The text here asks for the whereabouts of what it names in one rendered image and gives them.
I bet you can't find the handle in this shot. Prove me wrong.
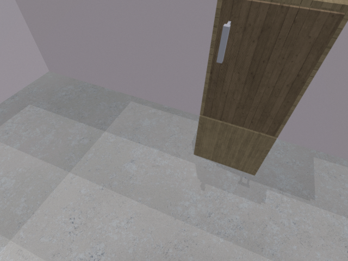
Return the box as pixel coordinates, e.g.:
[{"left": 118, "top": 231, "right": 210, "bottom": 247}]
[{"left": 216, "top": 21, "right": 231, "bottom": 63}]

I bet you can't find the cupboard door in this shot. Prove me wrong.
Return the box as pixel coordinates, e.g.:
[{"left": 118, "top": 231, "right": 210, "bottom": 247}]
[{"left": 203, "top": 0, "right": 345, "bottom": 136}]

